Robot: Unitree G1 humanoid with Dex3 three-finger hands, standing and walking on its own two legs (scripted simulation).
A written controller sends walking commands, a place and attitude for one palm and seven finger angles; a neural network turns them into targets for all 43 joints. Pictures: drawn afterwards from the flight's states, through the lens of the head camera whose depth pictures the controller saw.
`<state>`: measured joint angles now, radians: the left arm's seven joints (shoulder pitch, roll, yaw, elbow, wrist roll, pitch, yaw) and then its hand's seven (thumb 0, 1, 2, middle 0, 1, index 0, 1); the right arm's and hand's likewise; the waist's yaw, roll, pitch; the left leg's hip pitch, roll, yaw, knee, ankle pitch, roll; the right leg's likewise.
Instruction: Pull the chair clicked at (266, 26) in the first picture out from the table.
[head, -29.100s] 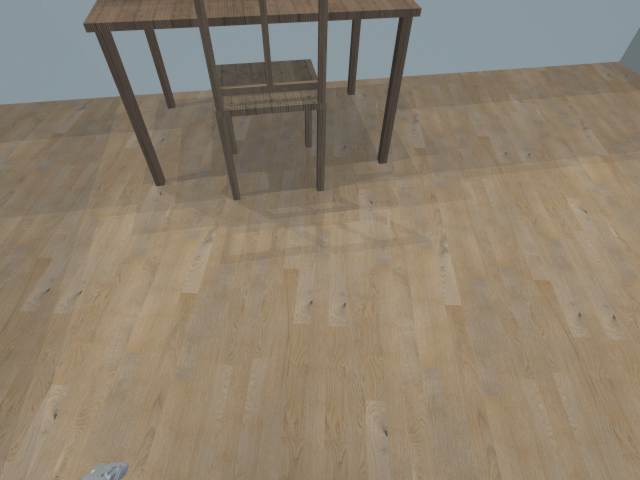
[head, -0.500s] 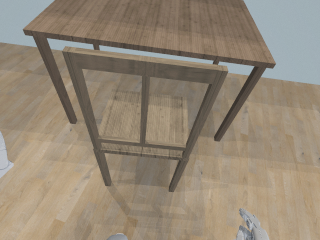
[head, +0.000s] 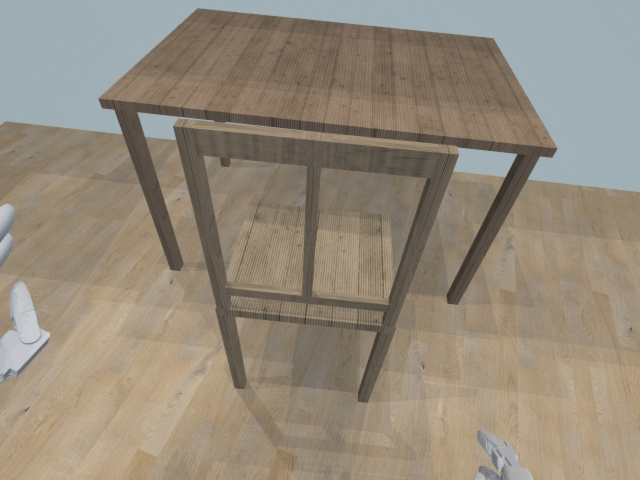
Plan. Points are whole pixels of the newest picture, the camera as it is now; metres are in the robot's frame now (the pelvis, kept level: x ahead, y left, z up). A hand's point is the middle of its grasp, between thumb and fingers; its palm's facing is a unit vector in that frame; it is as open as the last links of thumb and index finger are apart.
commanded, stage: stop stepping back and stand still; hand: left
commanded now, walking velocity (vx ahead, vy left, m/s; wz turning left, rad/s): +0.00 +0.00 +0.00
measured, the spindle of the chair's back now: (310, 238) +0.54 +0.06 -0.05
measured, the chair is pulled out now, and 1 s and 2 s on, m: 0.27 0.27 0.27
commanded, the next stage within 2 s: let the arm hang, fingers relaxed in 0.04 s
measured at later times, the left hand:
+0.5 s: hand out of the picture +0.05 +0.17 -0.18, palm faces +0.05 -0.98 -0.17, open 6.8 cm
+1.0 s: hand out of the picture +0.06 +0.15 -0.17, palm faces +0.02 -0.98 -0.20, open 7.3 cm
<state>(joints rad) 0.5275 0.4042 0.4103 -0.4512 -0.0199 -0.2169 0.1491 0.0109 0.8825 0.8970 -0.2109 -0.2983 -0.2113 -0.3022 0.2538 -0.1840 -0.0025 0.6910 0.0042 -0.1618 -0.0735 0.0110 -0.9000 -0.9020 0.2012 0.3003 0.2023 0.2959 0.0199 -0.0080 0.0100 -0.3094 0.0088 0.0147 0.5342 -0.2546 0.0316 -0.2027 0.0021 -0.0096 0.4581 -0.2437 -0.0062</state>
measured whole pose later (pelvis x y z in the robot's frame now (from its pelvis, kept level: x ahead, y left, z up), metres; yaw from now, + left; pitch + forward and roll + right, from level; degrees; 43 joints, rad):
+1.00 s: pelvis +0.05 -0.02 +0.00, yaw +2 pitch -1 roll +0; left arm 0.30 0.15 -0.04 1.04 0.01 0.00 0.04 0.02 0.93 0.90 -0.20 -0.30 -0.20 -0.30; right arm 0.29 -0.16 0.00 1.07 -0.01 0.00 -0.02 0.01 -0.93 -0.90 0.20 0.30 0.20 0.30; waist -0.01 0.01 0.05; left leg -0.22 -0.01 0.00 0.43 -0.20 0.01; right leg -0.13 -0.01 -0.02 0.43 -0.29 -0.01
